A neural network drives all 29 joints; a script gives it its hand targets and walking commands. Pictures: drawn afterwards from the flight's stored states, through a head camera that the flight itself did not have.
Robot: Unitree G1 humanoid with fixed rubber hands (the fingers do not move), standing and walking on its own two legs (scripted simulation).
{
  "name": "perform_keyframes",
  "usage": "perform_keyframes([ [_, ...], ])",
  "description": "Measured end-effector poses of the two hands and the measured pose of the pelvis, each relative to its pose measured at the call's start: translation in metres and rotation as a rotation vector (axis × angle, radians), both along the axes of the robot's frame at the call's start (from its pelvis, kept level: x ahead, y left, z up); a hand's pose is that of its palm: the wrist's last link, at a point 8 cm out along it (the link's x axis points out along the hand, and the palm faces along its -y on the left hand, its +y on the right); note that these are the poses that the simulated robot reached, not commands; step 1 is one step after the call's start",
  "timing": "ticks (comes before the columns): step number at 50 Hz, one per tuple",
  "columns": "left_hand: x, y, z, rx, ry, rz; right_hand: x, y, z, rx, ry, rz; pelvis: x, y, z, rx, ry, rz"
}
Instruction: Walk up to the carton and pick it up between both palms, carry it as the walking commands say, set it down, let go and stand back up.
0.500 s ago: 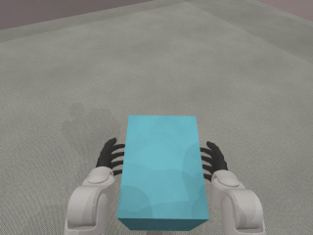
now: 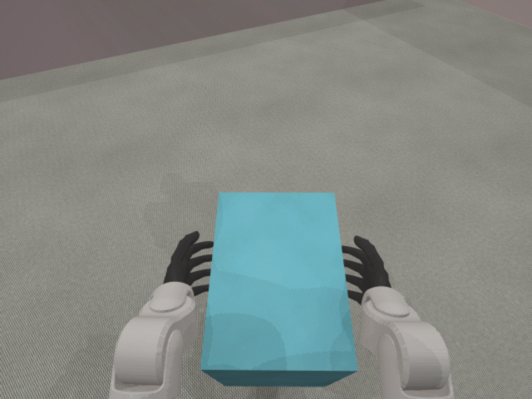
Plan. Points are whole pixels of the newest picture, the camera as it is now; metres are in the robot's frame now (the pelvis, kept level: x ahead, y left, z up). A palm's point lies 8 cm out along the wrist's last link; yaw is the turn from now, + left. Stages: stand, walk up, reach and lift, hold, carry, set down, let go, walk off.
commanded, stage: carry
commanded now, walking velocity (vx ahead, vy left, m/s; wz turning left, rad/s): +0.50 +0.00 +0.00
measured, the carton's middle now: (275, 296) +0.29 +0.01 +0.01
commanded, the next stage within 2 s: none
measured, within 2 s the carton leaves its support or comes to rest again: neither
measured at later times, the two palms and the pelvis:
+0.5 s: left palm (213, 135) +0.59 +0.14 +0.08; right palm (342, 139) +0.58 -0.12 +0.08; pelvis +0.32 +0.02 -0.01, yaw -3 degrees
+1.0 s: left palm (231, 59) +0.91 +0.13 +0.08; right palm (328, 60) +0.91 -0.12 +0.08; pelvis +0.65 +0.01 -0.01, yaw -1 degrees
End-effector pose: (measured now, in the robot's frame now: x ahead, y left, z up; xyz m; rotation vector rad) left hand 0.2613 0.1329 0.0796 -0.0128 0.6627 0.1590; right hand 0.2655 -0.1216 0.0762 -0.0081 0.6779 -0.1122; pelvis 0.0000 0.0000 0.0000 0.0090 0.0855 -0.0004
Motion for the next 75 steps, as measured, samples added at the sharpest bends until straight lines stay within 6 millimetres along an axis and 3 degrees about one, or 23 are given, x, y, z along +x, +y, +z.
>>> perform_keyframes([
  [4,0.058,0.007,0.006,-0.010,-0.048,-0.021,0.053,0.007,0.010,-0.009,-0.048,-0.021,0.058,0.012,-0.005,-0.006,-0.009,-0.006],
  [8,0.121,0.017,-0.002,-0.027,-0.075,-0.045,0.109,0.017,0.006,-0.031,-0.074,-0.044,0.120,0.027,-0.022,0.000,-0.025,-0.029],
  [16,0.218,0.018,-0.010,-0.033,0.040,-0.096,0.194,0.019,-0.002,-0.034,0.041,-0.094,0.208,0.040,-0.002,-0.031,-0.001,-0.057],
  [24,0.319,0.007,-0.003,-0.037,-0.023,-0.073,0.301,0.007,0.008,-0.026,-0.023,-0.081,0.310,0.024,-0.004,-0.038,0.000,-0.044],
  [30,0.406,-0.014,-0.016,0.001,-0.051,-0.045,0.396,-0.014,-0.014,0.006,-0.053,-0.051,0.403,-0.002,-0.031,-0.031,-0.024,-0.013],
  [36,0.468,-0.019,-0.023,0.005,0.060,-0.010,0.467,-0.019,-0.022,0.011,0.057,-0.014,0.467,-0.016,-0.013,-0.014,-0.014,0.009],
  [41,0.525,-0.016,-0.007,0.004,0.031,0.010,0.528,-0.016,-0.007,0.010,0.027,0.004,0.523,-0.017,0.001,0.007,-0.003,0.004],
  [46,0.591,-0.009,0.006,-0.004,-0.033,-0.009,0.590,-0.009,0.008,0.006,-0.038,-0.016,0.589,-0.005,-0.001,0.003,-0.011,-0.003],
  [52,0.681,0.008,-0.006,-0.031,-0.065,-0.039,0.672,0.008,0.003,-0.030,-0.069,-0.043,0.680,0.017,-0.023,-0.001,-0.031,-0.030],
  [60,0.774,0.010,-0.012,-0.040,0.050,-0.084,0.753,0.011,-0.002,-0.035,0.045,-0.088,0.763,0.030,-0.001,-0.036,-0.008,-0.056],
  [68,0.872,0.000,0.000,-0.044,-0.019,-0.064,0.857,0.000,0.013,-0.029,-0.024,-0.077,0.861,0.015,0.001,-0.047,-0.005,-0.043],
  [75,0.972,-0.027,-0.015,0.000,-0.047,-0.042,0.963,-0.027,-0.012,0.006,-0.052,-0.051,0.967,-0.016,-0.030,-0.033,-0.025,-0.016],
])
